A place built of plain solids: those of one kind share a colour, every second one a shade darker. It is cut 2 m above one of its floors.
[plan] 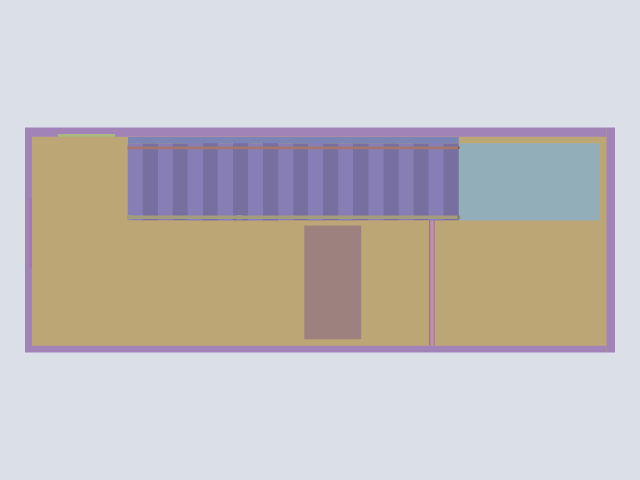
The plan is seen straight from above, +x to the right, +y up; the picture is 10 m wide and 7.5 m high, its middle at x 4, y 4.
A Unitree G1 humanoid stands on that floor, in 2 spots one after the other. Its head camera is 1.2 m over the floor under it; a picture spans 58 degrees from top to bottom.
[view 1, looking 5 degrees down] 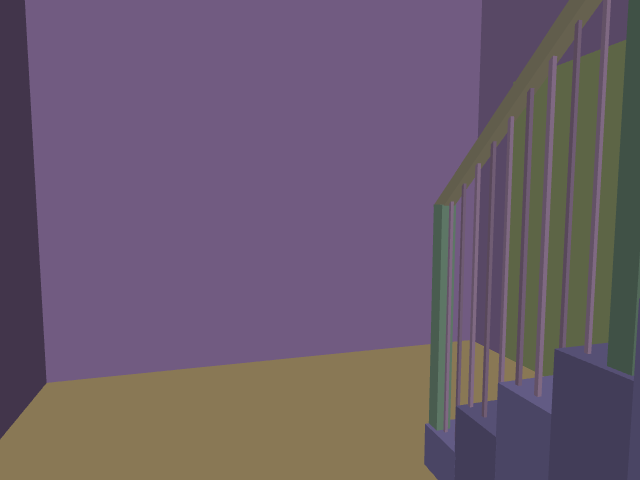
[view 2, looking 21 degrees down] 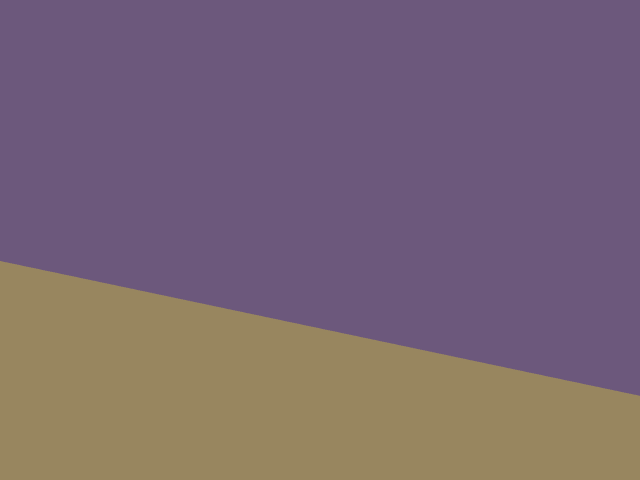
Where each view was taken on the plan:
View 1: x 2.68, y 3.33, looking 164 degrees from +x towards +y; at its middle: wall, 3.32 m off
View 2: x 0.45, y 4.10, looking -69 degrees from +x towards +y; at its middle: wall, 2.01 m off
